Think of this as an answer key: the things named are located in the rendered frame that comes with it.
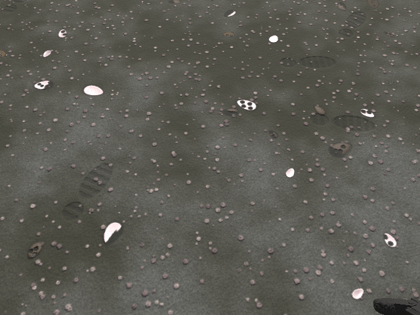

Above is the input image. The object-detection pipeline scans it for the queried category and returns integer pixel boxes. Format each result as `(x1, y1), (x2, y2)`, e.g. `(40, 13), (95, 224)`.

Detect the robot right hand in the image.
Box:
(373, 298), (420, 315)

